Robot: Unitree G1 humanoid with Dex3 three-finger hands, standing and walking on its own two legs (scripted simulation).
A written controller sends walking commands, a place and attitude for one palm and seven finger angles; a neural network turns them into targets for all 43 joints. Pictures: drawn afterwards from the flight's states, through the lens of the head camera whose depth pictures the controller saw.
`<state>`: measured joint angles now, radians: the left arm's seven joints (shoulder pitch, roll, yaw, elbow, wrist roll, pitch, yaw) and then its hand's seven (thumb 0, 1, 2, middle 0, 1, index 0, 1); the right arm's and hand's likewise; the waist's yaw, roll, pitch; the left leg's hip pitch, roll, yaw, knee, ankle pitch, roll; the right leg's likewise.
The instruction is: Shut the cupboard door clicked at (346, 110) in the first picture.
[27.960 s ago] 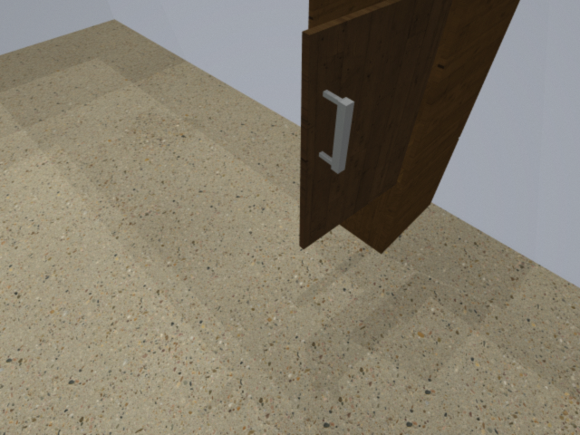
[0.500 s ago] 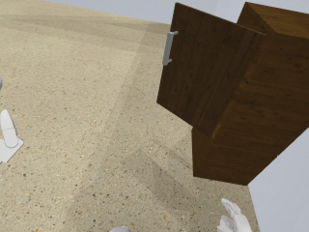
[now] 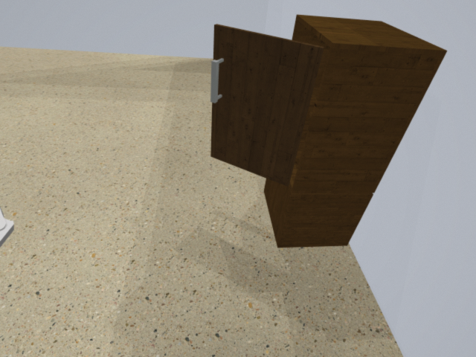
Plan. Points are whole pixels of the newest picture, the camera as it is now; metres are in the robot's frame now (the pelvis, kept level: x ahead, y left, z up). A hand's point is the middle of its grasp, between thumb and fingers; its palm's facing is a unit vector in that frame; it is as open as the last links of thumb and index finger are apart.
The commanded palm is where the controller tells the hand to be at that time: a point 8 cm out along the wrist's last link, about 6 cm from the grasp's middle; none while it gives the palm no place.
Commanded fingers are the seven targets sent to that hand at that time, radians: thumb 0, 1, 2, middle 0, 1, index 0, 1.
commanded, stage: stop stepping back and stand still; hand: left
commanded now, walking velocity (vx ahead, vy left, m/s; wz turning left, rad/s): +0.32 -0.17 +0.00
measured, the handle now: (217, 80) +1.11 +0.15 +0.05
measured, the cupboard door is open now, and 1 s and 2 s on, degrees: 56 56 56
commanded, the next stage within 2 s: let the arm hang, fingers relaxed in 1.26 s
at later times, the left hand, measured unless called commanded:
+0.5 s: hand out of the picture +0.12 +0.29 +0.17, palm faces +0.55 -0.72 -0.42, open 7.4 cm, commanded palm +0.07 +0.31 +0.17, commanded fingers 0.00 0.90 0.90 -0.20 -0.30 -0.20 -0.30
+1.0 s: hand (14, 246) +0.20 +0.32 +0.15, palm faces +0.44 -0.75 -0.49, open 7.4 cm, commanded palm +0.15 +0.35 +0.17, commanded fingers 0.00 0.90 0.90 -0.20 -0.30 -0.20 -0.30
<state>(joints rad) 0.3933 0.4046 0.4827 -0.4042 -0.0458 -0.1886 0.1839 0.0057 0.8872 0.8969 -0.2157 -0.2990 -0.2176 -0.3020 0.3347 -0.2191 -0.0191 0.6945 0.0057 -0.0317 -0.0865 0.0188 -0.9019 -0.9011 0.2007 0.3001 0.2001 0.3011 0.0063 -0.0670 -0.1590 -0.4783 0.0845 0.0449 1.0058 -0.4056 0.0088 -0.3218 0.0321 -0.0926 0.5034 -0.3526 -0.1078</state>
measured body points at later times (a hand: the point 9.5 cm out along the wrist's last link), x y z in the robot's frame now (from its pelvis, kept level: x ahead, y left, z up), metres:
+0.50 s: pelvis -0.06 +0.01 -0.01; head -0.07 +0.00 +0.44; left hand +0.08 +0.32 +0.19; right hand +0.08 -0.24 -0.11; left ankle -0.03 +0.14 -0.67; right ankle -0.06 -0.11 -0.74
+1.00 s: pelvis +0.01 +0.05 -0.01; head +0.03 +0.06 +0.44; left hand +0.17 +0.36 +0.18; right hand +0.15 -0.18 -0.11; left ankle -0.01 +0.14 -0.74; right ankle -0.02 -0.07 -0.74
